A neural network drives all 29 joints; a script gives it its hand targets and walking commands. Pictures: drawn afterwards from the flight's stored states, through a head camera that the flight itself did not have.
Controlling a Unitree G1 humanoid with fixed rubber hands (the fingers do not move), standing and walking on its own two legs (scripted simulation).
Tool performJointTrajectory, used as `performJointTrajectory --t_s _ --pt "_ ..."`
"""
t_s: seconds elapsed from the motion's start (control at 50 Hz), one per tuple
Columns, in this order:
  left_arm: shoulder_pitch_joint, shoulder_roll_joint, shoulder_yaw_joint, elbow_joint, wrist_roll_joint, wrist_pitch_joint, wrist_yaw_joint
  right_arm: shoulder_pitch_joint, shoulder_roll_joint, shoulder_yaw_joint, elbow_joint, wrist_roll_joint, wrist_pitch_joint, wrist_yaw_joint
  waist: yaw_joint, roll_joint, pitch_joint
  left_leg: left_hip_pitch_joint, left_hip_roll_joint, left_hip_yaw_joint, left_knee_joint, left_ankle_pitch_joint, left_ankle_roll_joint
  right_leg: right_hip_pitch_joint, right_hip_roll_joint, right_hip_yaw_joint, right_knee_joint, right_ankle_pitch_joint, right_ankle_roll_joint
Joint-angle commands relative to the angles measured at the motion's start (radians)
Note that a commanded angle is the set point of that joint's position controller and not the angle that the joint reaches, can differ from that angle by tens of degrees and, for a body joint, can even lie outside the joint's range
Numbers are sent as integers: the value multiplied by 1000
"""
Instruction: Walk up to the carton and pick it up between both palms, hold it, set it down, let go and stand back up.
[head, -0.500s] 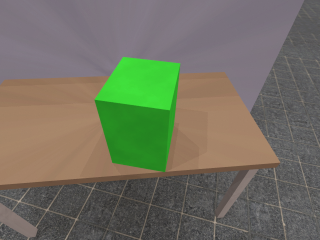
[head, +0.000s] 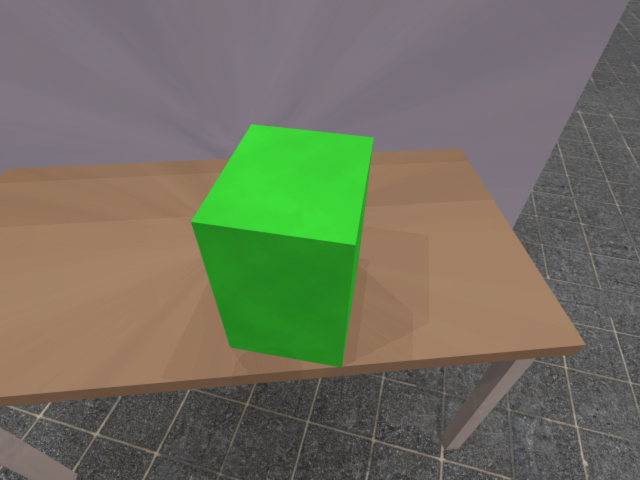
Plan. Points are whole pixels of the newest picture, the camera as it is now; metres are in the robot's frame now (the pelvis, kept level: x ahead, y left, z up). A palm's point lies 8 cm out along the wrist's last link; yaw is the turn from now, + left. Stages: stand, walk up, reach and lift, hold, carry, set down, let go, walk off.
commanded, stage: walk up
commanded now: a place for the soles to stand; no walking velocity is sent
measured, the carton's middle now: (297, 248) +0.46 +0.04 +0.03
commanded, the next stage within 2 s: reach and lift in 0.58 s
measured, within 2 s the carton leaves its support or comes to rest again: neither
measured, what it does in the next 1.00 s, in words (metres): shifts its weight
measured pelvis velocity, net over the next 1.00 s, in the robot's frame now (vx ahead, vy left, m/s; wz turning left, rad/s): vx -0.05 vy -0.04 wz -0.01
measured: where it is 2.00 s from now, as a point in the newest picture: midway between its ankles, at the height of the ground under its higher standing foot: outside the picture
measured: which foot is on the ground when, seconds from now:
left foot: down 0.00-1.00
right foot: down 0.00-1.00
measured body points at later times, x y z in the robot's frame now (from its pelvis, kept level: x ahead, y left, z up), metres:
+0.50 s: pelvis +0.00 +0.01 +0.00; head +0.02 +0.00 +0.45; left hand +0.10 +0.26 -0.11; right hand +0.10 -0.25 -0.12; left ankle -0.02 +0.10 -0.72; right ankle -0.02 -0.14 -0.72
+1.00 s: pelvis -0.05 -0.04 +0.01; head -0.06 -0.01 +0.46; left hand +0.14 +0.23 -0.08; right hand +0.11 -0.25 -0.07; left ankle -0.02 +0.10 -0.72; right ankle -0.01 -0.14 -0.72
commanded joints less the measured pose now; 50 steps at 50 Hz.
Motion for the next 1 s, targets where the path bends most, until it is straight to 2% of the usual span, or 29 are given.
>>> performJointTrajectory --t_s 0.0,0.06,0.1,0.12,0.16,0.2,0.22,0.26,0.3,0.32,0.34,0.38,0.42,0.46,0.48,0.5,0.52,0.54,0.56,0.58,0.6,0.64,0.7,0.74,0.78,0.8,0.84,0.92,0.98 --pt "35 179 55 -89 -6 -12 7 9 -124 -41 -102 -8 -7 -6 8 -79 21 -43 62 -85 -31 311 17 -10 -108 142 -123 286 -115" --pt "15 206 59 -93 -4 -9 6 27 -120 -43 -104 -15 -12 -5 -3 -80 23 -17 62 -82 -43 316 4 -31 -155 176 -126 318 -146" --pt "-10 173 48 -105 -4 -9 2 50 -151 -54 -96 -6 -21 -7 -13 -38 12 50 94 -142 -104 444 18 -61 -92 87 -39 351 -107" --pt "-18 143 39 -113 -4 -10 1 51 -176 -64 -93 2 -25 -7 -17 8 -8 82 120 -179 -130 513 38 -71 -40 28 28 331 -72" --pt "-26 105 28 -116 -1 -4 8 25 -192 -68 -102 14 -24 -10 -16 90 -15 77 195 -247 -186 533 106 -75 3 -28 77 197 -32" --pt "-36 103 31 -116 3 -4 12 21 -171 -58 -100 10 -18 -13 -16 63 -9 104 223 -268 -196 608 121 -91 2 -34 25 57 -32" --pt "-32 99 32 -114 2 -8 12 5 -176 -52 -105 11 -15 -15 -5 71 -11 83 208 -243 -186 607 108 -58 -3 -30 -27 85 -38" --pt "6 122 41 -97 -2 -21 8 -56 -165 -43 -118 12 -9 -12 22 46 -20 3 129 -142 -134 524 55 56 -31 5 -90 284 -58" --pt "11 172 57 -90 7 -25 9 -26 -136 -36 -121 7 -10 -8 14 -9 -56 -58 74 -86 -56 501 3 158 -98 82 -70 451 -100" --pt "28 189 65 -81 4 -21 10 -31 -131 -36 -126 0 -9 -8 27 -27 -61 -81 65 -76 -15 466 -11 184 -137 128 -66 498 -131" --pt "53 205 69 -74 4 -18 11 -41 -127 -40 -130 -8 -8 -9 43 -49 -77 -72 53 -62 29 399 -15 176 -173 173 -88 505 -163" --pt "15 216 71 -79 4 -8 12 -23 -115 -43 -138 -13 -6 -7 24 -101 -71 -43 49 -53 9 278 -14 123 -208 183 -106 438 -193" --pt "-33 205 65 -92 4 -4 9 -4 -116 -49 -134 -10 -12 0 4 -91 -47 18 55 -77 -56 295 -4 41 -169 129 -90 360 -162" --pt "-77 157 48 -112 -6 -1 4 32 -157 -67 -120 -4 -20 2 -21 -20 -7 82 106 -179 -144 404 29 -62 -64 23 4 289 -84" --pt "-86 118 33 -114 -8 4 3 45 -187 -77 -109 9 -22 -1 -32 44 6 78 171 -266 -208 426 76 -92 -9 -31 87 195 -39" --pt "-75 101 30 -112 -6 9 6 43 -197 -76 -99 12 -20 -7 -29 62 34 53 230 -315 -253 432 126 -99 10 -46 103 49 -20" --pt "-55 91 31 -104 -3 10 9 25 -197 -73 -105 9 -18 -13 -12 99 56 43 254 -339 -261 456 155 -110 6 -35 83 -43 -18" --pt "-49 88 32 -98 -2 5 10 8 -185 -66 -110 9 -15 -14 -10 115 60 15 246 -321 -265 453 155 -93 4 -26 51 -70 -24" --pt "-37 100 37 -90 -2 -3 10 -10 -168 -56 -111 8 -11 -14 4 73 65 -16 224 -294 -259 430 138 -51 -2 -19 -16 -34 -33" --pt "-463 211 60 -164 -47 134 8 -522 -75 -92 61 -86 -172 23 57 23 -3 -263 126 15 -72 405 -74 -120 -2 -52 15 73 -97" --pt "-414 179 58 -196 -38 191 32 -397 -129 -147 123 -100 -229 57 20 61 -8 -176 105 11 -66 346 -109 -148 16 -89 49 117 -102" --pt "-364 159 66 -197 -17 225 25 -353 -133 -139 154 -66 -262 63 18 10 -63 -66 104 -12 -11 340 -111 -175 16 -114 48 143 -98" --pt "-272 180 98 -275 -1 247 -19 -254 -128 -122 114 -34 -314 13 6 -55 -226 89 67 18 41 504 -95 -71 19 -98 -9 432 -53" --pt "-220 196 131 -288 14 238 -45 -202 -82 -80 91 1 -333 -23 10 -93 -242 129 33 39 5 462 -68 17 10 -56 -67 575 -28" --pt "-199 225 165 -280 26 221 -56 -170 -23 -18 48 38 -333 -54 32 -94 -245 95 4 55 -49 381 -39 129 -3 -10 -101 616 -10" --pt "-188 229 173 -267 29 214 -63 -151 -7 6 40 44 -325 -67 28 -93 -204 68 -4 60 -81 345 -33 167 -17 16 -119 626 -1" --pt "-218 235 183 -232 30 214 -74 -157 39 30 10 49 -295 -87 32 -77 -117 47 -15 75 -144 229 -23 186 -36 51 -177 469 2" --pt "-318 251 166 -191 15 239 -86 -189 116 37 -108 20 -204 -111 49 -16 96 33 -10 118 -212 84 -9 87 -32 57 -283 2 -31" --pt "-408 261 152 -275 -16 228 -83 -215 141 22 -272 5 -167 -119 46 0 95 17 12 129 -214 -2 9 39 -33 52 -285 -143 -43"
